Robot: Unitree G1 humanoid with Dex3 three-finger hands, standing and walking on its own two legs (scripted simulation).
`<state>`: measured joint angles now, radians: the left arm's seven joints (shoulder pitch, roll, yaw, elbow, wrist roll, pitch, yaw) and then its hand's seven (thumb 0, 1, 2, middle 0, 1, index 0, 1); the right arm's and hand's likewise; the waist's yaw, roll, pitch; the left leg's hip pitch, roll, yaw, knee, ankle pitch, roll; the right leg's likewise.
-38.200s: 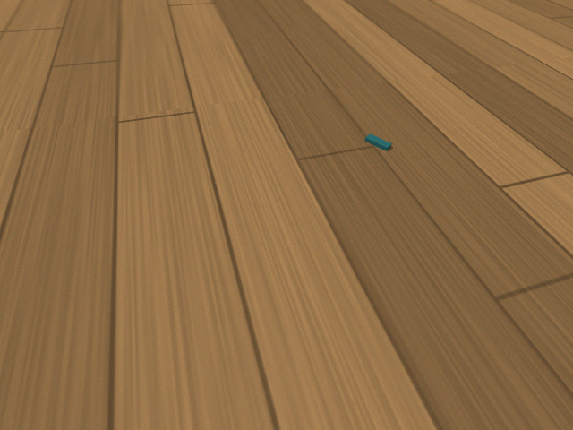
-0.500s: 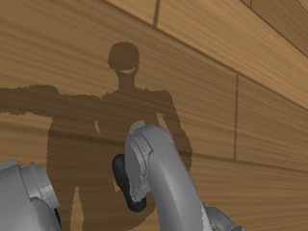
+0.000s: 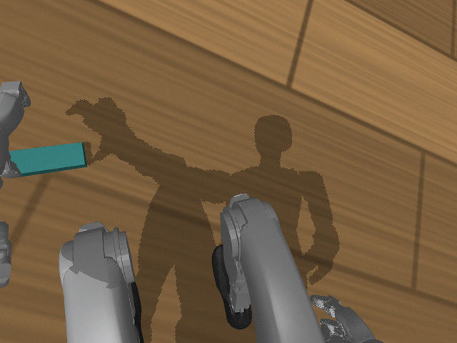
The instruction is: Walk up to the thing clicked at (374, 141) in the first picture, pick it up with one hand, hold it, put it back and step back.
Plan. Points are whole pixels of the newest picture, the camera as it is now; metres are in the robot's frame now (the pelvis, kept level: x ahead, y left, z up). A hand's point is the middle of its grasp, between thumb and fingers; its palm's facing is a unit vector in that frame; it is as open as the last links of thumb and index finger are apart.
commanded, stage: withdraw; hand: left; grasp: from above
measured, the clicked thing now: (48, 159) +0.50 +0.28 -0.34
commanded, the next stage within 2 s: home in 0.26 s
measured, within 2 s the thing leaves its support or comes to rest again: neither
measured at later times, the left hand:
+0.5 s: hand out of the picture +0.50 +0.31 -0.16, palm faces -0.38 -0.06 -0.92, open 13.3 cm
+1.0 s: hand out of the picture +0.32 +0.27 +0.04, palm faces -0.21 -0.73 -0.66, open 7.5 cm
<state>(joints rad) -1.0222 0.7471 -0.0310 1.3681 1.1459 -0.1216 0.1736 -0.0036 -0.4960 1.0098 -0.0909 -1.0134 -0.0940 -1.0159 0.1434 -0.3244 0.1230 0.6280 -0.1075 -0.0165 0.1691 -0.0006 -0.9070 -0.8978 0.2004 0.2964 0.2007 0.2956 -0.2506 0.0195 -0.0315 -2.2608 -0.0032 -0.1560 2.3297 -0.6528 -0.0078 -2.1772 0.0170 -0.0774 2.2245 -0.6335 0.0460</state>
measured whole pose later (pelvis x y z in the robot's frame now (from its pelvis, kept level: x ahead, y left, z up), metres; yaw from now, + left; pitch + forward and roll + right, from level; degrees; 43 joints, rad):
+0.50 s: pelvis +0.01 +0.00 -0.02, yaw -1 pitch +36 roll -9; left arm -0.99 0.78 0.09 1.35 1.20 -0.11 0.32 0.00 -0.35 0.94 -0.16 -0.87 -0.17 -0.86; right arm 0.20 -0.26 0.11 0.66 -0.13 -0.01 0.15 0.00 -0.90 -0.89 0.20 0.30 0.20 0.30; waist -0.27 0.03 -0.05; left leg -2.34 0.00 -0.15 2.38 -0.68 0.00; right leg -2.25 0.02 -0.06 2.28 -0.66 0.05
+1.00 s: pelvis +0.01 +0.00 +0.15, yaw +5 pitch +31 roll -5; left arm -0.21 0.44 0.03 0.43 0.43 0.14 0.03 0.00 0.85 0.89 -0.21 -0.31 -0.22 -0.31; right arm 0.09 -0.28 -0.02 0.58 0.02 0.00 0.02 0.01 -0.91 -0.90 0.20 0.30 0.20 0.30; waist -0.06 0.03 -0.20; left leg -1.77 0.01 -0.09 1.87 -0.63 -0.01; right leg -1.72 0.00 -0.04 1.80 -0.62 0.03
